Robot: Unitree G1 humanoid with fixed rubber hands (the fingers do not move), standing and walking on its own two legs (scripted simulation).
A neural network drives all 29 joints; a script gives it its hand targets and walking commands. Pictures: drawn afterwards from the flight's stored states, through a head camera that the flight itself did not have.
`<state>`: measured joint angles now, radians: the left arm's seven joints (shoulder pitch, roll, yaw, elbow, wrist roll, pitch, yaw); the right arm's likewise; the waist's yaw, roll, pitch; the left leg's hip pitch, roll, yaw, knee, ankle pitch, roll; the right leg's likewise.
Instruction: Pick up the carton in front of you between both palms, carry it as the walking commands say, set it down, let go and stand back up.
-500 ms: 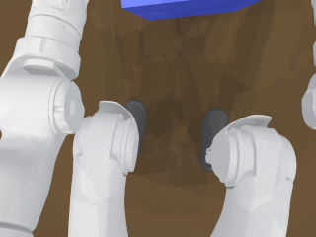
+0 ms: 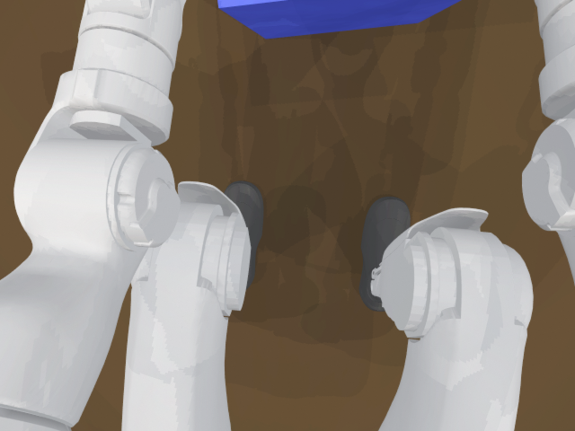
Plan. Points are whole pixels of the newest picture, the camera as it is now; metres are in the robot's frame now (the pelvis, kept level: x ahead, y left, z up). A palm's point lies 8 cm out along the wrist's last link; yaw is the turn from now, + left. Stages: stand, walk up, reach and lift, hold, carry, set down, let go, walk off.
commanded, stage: reach and lift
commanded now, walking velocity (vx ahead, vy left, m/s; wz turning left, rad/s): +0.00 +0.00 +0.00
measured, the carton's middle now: out of the picture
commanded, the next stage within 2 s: none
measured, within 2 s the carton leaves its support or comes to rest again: leaves its support in 0.26 s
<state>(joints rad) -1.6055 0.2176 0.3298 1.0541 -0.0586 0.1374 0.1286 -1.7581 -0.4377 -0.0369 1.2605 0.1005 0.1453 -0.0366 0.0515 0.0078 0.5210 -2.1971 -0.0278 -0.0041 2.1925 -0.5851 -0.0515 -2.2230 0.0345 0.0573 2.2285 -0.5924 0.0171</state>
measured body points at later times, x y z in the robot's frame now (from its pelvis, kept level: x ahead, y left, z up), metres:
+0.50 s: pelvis +0.01 +0.01 +0.04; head +0.32 -0.02 +0.36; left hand +0.55 +0.14 -0.06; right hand +0.56 -0.16 -0.05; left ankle +0.12 +0.14 -0.33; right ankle +0.11 -0.12 -0.33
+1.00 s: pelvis +0.01 +0.01 +0.15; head +0.27 -0.01 +0.51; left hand +0.51 +0.14 +0.09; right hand +0.52 -0.16 +0.09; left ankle +0.12 +0.14 -0.33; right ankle +0.11 -0.12 -0.33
